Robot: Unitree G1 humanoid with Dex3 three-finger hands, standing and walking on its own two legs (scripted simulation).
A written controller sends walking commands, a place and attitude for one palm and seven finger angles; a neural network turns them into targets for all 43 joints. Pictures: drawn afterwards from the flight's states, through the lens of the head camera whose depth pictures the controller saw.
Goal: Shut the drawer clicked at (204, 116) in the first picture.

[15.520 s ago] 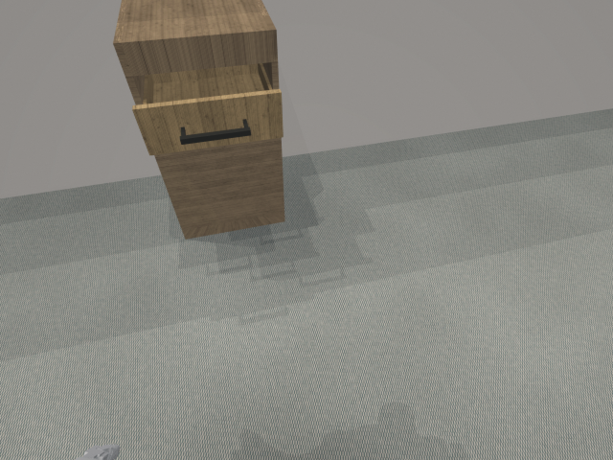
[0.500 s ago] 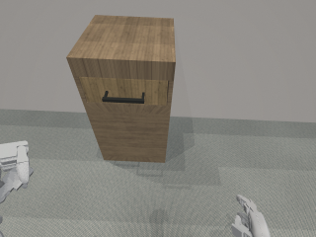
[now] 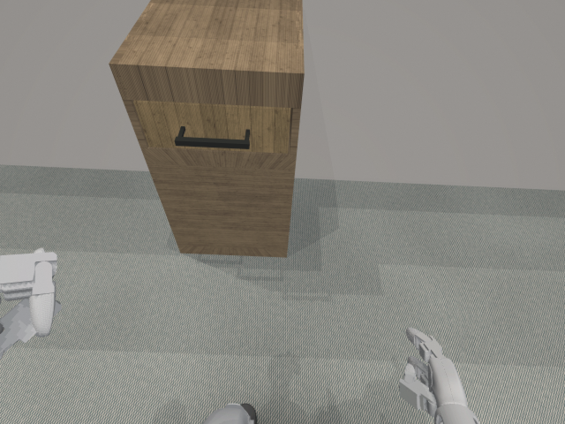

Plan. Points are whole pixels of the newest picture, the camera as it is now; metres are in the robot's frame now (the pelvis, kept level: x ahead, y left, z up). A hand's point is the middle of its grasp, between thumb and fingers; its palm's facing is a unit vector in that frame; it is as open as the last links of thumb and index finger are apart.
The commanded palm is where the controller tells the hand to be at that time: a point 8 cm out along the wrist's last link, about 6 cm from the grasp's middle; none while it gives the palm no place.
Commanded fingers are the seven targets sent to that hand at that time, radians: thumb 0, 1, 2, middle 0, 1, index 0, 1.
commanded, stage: step back with the hand held close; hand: left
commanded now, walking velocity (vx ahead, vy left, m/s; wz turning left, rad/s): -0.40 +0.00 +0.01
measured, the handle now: (213, 137) +0.77 +0.21 -0.11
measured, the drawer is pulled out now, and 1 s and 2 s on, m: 0.00 0.00 0.00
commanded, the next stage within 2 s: stop stepping back and stand still in 0.14 s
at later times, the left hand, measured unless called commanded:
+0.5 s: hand out of the picture +0.07 +0.24 +0.18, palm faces +0.39 -0.81 -0.43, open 3.2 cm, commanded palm +0.02 +0.28 +0.19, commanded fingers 0.00 0.90 0.90 -1.40 -1.60 -1.40 -1.60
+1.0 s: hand out of the picture +0.05 +0.25 +0.17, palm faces +0.40 -0.83 -0.40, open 3.2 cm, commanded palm +0.00 +0.29 +0.19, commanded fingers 0.00 0.90 0.90 -1.40 -1.60 -1.40 -1.60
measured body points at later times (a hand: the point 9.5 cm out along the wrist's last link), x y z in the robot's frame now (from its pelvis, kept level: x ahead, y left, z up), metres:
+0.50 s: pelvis -0.11 +0.00 +0.01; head -0.11 +0.01 +0.46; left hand +0.05 +0.28 +0.20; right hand +0.05 -0.23 -0.08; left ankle -0.07 +0.12 -0.72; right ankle -0.08 -0.10 -0.73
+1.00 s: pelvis -0.12 +0.01 +0.01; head -0.14 +0.02 +0.46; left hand +0.03 +0.29 +0.19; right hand +0.03 -0.23 -0.07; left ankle -0.08 +0.11 -0.73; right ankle -0.10 -0.10 -0.73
